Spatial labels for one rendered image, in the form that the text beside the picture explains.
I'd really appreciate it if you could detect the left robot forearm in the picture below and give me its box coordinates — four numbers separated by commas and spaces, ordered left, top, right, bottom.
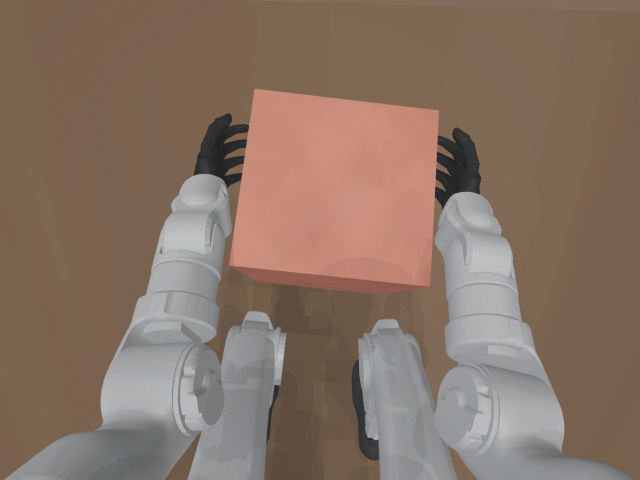
101, 174, 232, 418

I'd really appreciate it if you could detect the right robot foot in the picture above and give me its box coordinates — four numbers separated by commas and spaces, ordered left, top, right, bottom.
352, 359, 379, 460

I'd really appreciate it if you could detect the right robot upper arm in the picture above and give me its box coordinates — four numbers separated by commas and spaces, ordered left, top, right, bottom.
434, 362, 634, 480

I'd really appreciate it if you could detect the right robot hand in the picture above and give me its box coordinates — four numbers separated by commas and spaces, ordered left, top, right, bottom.
435, 128, 481, 210

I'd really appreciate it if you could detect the carton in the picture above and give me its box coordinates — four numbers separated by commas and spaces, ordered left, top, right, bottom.
229, 89, 439, 295

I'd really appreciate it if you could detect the right robot forearm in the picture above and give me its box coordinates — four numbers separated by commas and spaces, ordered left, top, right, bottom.
434, 192, 564, 439

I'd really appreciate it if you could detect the left robot thigh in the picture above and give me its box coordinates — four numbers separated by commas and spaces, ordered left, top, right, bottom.
187, 320, 287, 480

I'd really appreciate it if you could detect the left robot upper arm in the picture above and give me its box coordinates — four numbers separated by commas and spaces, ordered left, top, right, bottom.
4, 341, 225, 480

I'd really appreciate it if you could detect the left robot hand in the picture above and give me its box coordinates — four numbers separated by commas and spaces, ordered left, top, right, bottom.
194, 113, 249, 188

